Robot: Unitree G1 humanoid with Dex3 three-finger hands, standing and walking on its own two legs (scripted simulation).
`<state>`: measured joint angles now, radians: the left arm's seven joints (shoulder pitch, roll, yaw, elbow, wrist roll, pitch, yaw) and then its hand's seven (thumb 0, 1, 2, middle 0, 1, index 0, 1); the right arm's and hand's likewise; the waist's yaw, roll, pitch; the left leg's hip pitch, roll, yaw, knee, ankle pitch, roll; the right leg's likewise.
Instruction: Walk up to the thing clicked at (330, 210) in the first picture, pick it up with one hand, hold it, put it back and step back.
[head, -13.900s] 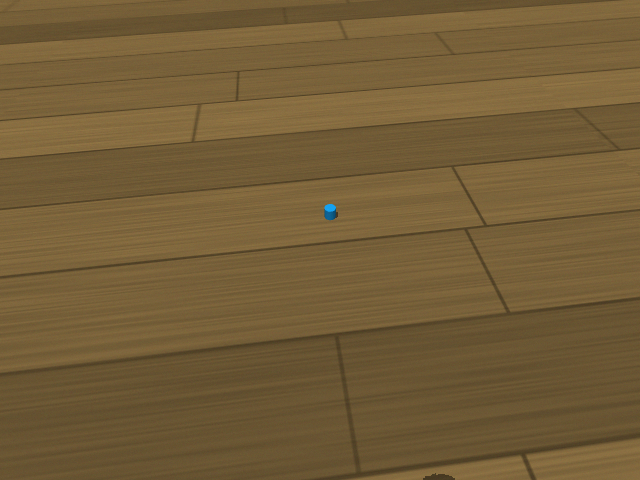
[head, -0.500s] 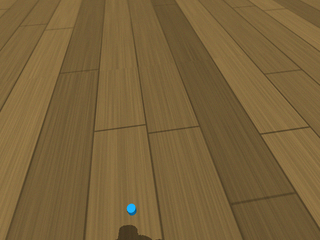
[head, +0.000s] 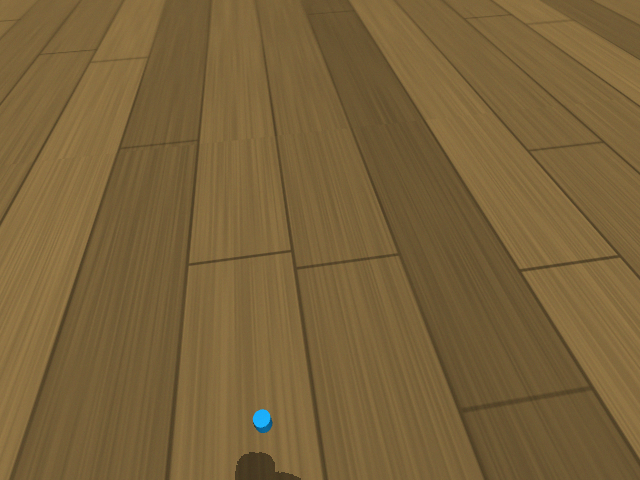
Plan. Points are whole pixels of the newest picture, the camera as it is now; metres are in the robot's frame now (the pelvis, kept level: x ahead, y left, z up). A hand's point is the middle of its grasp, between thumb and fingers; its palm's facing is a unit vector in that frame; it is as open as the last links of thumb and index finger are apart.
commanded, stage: stand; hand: left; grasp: from above
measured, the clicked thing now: (262, 421) +0.44 +0.21 -0.76
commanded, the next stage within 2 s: rise first in 0.02 s
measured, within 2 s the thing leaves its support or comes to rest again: neither
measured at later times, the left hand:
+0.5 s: hand out of the picture +0.14 +0.26 -0.18, palm faces -0.07 -0.92 -0.37, open 11.5 cm
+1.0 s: hand out of the picture +0.12 +0.26 -0.24, palm faces -0.17 -0.87 -0.46, open 14.2 cm
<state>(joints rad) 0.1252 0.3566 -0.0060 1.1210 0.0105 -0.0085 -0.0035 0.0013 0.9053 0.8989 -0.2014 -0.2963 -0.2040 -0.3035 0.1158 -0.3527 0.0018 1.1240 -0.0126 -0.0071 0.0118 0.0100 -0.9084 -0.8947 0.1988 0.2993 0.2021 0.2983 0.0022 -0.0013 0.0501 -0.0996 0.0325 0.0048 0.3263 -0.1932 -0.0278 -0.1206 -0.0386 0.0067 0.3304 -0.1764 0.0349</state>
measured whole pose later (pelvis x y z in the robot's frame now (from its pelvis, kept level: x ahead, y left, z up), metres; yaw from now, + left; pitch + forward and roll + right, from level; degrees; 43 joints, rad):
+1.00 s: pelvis -0.01 +0.01 -0.10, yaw +1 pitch +19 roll -2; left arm 0.26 0.31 0.12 0.42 0.26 0.23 0.00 -0.01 -0.57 1.00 -0.08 -1.06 -0.07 -1.08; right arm 0.17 -0.22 -0.03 0.55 -0.01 -0.15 -0.02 0.02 -0.92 -0.90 0.20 0.30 0.20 0.30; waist -0.02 0.00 -0.12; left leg -0.97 0.04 -0.05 1.19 -0.56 -0.02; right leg -0.96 -0.03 -0.01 1.15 -0.52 0.04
